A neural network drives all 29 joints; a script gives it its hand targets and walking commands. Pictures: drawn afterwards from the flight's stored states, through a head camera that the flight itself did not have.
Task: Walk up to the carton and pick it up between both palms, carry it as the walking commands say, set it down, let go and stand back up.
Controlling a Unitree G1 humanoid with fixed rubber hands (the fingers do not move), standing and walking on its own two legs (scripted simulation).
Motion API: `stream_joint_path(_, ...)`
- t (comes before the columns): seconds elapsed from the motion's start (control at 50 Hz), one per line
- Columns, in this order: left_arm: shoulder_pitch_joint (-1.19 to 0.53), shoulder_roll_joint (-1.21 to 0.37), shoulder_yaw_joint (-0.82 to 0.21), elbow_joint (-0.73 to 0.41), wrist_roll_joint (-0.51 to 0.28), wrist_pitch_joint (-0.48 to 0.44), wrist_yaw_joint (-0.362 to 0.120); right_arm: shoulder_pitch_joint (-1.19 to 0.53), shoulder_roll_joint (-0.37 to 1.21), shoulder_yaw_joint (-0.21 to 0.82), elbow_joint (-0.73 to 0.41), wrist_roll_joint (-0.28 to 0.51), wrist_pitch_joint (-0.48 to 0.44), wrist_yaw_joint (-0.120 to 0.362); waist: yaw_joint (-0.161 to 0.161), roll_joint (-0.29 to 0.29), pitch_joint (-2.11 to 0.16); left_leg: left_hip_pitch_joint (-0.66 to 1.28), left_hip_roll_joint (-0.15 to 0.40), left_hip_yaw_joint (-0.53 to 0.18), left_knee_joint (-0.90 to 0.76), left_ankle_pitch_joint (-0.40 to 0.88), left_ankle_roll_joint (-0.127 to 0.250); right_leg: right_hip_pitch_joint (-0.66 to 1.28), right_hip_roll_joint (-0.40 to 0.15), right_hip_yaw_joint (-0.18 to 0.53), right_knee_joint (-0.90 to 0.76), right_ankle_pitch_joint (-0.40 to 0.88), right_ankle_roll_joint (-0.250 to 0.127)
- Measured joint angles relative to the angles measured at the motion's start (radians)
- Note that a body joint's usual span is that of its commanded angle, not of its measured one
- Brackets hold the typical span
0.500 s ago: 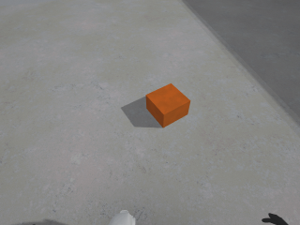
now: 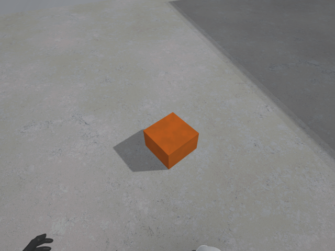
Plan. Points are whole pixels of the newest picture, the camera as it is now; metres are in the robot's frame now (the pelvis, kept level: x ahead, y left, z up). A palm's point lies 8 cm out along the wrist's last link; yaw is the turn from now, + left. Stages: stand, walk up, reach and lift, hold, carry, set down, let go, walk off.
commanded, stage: walk up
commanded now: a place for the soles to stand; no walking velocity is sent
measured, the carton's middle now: (170, 139) +0.92 -0.07 -0.67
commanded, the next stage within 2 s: none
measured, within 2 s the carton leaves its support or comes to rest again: neither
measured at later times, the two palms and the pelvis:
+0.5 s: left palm (27, 219) +0.25 +0.37 -0.09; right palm (279, 180) +0.29 -0.31 -0.04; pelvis +0.19 +0.04 +0.01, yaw +0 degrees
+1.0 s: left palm (31, 167) +0.40 +0.41 -0.08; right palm (242, 132) +0.48 -0.28 -0.07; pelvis +0.36 +0.06 -0.01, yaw +0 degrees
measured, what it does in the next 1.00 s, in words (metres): walks ahead: left foot, then right foot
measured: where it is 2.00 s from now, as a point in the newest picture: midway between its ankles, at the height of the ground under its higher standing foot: (162, 209)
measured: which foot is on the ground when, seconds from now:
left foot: down 0.00-0.00, up 0.02-0.32, down 0.34-0.66, up 0.68-0.92, down 0.94-1.00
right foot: down 0.00-0.34, up 0.36-0.64, down 0.66-0.96, up 0.98-1.00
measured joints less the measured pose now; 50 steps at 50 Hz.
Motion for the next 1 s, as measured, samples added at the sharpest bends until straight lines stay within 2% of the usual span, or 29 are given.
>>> stream_joint_path(0.02, -0.008, 0.002, 0.005, -0.006, 0.0, -0.008, 0.008, -0.001, 0.003, 0.004, 0.004, 0.0, 0.002, -0.003, 0.005, 0.012, 0.004, -0.037, 0.005, -0.02, 0.104, -0.026, 0.011, -0.007, 0.009, -0.002, 0.031, 0.024, 0.001)
stream_joint_path(0.06, -0.011, -0.001, 0.005, -0.02, -0.007, -0.014, 0.02, -0.019, 0.013, 0.015, 0.019, 0.002, 0.01, -0.013, 0.015, 0.031, 0.014, -0.13, -0.015, -0.077, 0.324, -0.034, 0.023, 0.004, 0.015, -0.012, 0.073, -0.007, 0.005)
stream_joint_path(0.1, 0.001, -0.007, 0.002, -0.03, -0.013, -0.012, 0.029, -0.035, 0.021, 0.02, 0.029, 0.002, 0.011, -0.015, 0.032, 0.049, 0.017, -0.205, -0.013, -0.092, 0.41, -0.001, 0.018, 0.045, 0.016, -0.021, 0.052, -0.034, 0.006)
stream_joint_path(0.14, 0.023, -0.007, -0.002, -0.037, -0.011, -0.009, 0.032, -0.051, 0.028, 0.021, 0.036, -0.001, 0.009, -0.009, 0.051, 0.057, 0.014, -0.254, 0.005, -0.084, 0.365, 0.022, 0.004, 0.087, 0.014, -0.028, 0.015, -0.04, 0.01)
stream_joint_path(0.22, 0.081, 0.013, -0.005, -0.044, -0.005, -0.008, 0.027, -0.089, 0.038, 0.015, 0.038, -0.007, 0.014, 0.013, 0.089, 0.045, 0.016, -0.296, 0.029, -0.061, 0.174, 0.09, -0.008, 0.148, 0.003, -0.029, -0.021, -0.065, 0.016)
stream_joint_path(0.32, 0.142, 0.036, -0.011, -0.034, -0.004, 0.01, 0.018, -0.129, 0.031, 0.001, 0.026, -0.01, 0.006, 0.028, 0.115, 0.012, 0.005, -0.228, 0.01, -0.028, -0.044, 0.176, -0.001, 0.189, -0.023, -0.017, 0.035, -0.161, 0.03)
stream_joint_path(0.34, 0.151, 0.039, -0.015, -0.032, -0.003, 0.013, 0.02, -0.132, 0.025, -0.003, 0.02, -0.013, -0.001, 0.024, 0.115, 0.002, 0.002, -0.209, -0.004, -0.027, -0.066, 0.198, 0.006, 0.18, -0.035, -0.009, 0.083, -0.199, 0.022)
stream_joint_path(0.38, 0.146, 0.03, -0.02, -0.019, -0.007, 0.022, 0.028, -0.137, 0.02, -0.008, 0.003, -0.014, -0.013, 0.009, 0.105, -0.017, 0.003, -0.216, -0.02, -0.02, -0.017, 0.232, 0.011, 0.109, -0.031, 0.034, 0.285, -0.248, 0.012)
stream_joint_path(0.42, 0.128, 0.018, -0.029, -0.004, -0.011, 0.026, 0.037, -0.132, 0.026, -0.008, -0.006, -0.003, -0.016, -0.003, 0.092, -0.036, 0.005, -0.191, -0.025, -0.01, -0.01, 0.198, 0.016, 0.031, -0.012, 0.067, 0.446, -0.233, 0.015)
stream_joint_path(0.44, 0.12, 0.012, -0.03, 0.0, -0.012, 0.025, 0.038, -0.124, 0.029, -0.007, -0.008, -0.001, -0.015, -0.007, 0.085, -0.045, 0.005, -0.172, -0.028, -0.007, -0.024, 0.187, 0.017, 0.003, -0.013, 0.067, 0.469, -0.219, 0.017)
stream_joint_path(0.56, 0.079, -0.016, -0.024, 0.002, -0.004, 0.02, 0.019, -0.061, 0.013, -0.008, -0.015, -0.009, -0.008, -0.009, 0.03, -0.039, 0.004, -0.084, -0.021, 0.002, -0.08, 0.149, 0.018, -0.063, -0.035, 0.027, 0.259, -0.168, 0.024)
stream_joint_path(0.64, 0.057, -0.016, -0.012, -0.002, -0.002, 0.009, 0.012, -0.021, -0.002, -0.009, -0.019, -0.005, 0.007, -0.002, 0.01, -0.008, 0.001, -0.057, -0.002, -0.001, -0.03, 0.073, 0.003, -0.005, -0.008, 0.001, 0.059, -0.082, 0.009)
stream_joint_path(0.68, 0.05, -0.005, -0.001, -0.01, 0.0, -0.004, 0.02, -0.006, -0.001, -0.003, -0.019, -0.005, 0.014, -0.004, 0.013, 0.011, -0.001, -0.091, 0.01, -0.022, 0.098, 0.002, 0.014, 0.011, 0.015, 0.001, 0.048, -0.015, 0.005)
stream_joint_path(0.72, 0.049, -0.003, 0.004, -0.02, -0.003, -0.011, 0.03, -0.016, 0.013, 0.008, -0.003, -0.005, 0.022, -0.012, 0.024, 0.027, 0.003, -0.166, -0.009, -0.071, 0.289, -0.032, 0.019, 0.02, 0.019, -0.006, 0.083, -0.037, 0.009)
stream_joint_path(0.76, 0.057, -0.003, 0.004, -0.029, -0.009, -0.009, 0.038, -0.03, 0.023, 0.015, 0.008, -0.005, 0.022, -0.016, 0.04, 0.042, 0.007, -0.226, -0.01, -0.085, 0.367, -0.015, 0.013, 0.057, 0.018, -0.011, 0.065, -0.064, 0.011)
stream_joint_path(0.86, 0.102, 0.021, 0.001, -0.049, -0.004, -0.003, 0.037, -0.071, 0.043, 0.016, 0.013, -0.008, 0.015, 0.003, 0.089, 0.037, 0.015, -0.281, 0.016, -0.057, 0.188, 0.043, -0.002, 0.132, -0.003, -0.008, 0.02, -0.09, 0.026)
stream_joint_path(0.92, 0.132, 0.038, -0.003, -0.05, -0.004, 0.011, 0.03, -0.093, 0.042, 0.009, 0.005, -0.008, 0.009, 0.012, 0.107, 0.018, 0.016, -0.243, 0.007, -0.03, 0.027, 0.13, -0.001, 0.152, -0.024, 0.003, 0.058, -0.145, 0.03)
stream_joint_path(0.96, 0.149, 0.044, -0.008, -0.05, -0.005, 0.021, 0.03, -0.097, 0.029, 0.002, -0.007, -0.015, -0.003, 0.009, 0.108, 0.0, 0.01, -0.213, -0.018, -0.019, -0.019, 0.198, 0.006, 0.13, -0.045, 0.023, 0.155, -0.219, 0.007)
stream_joint_path(1.0, 0.142, 0.031, -0.014, -0.035, -0.007, 0.033, 0.041, -0.096, 0.022, -0.004, -0.022, -0.014, -0.011, -0.003, 0.097, -0.014, 0.01, -0.221, -0.027, -0.009, 0.036, 0.197, 0.011, 0.057, -0.027, 0.069, 0.345, -0.276, 0.002)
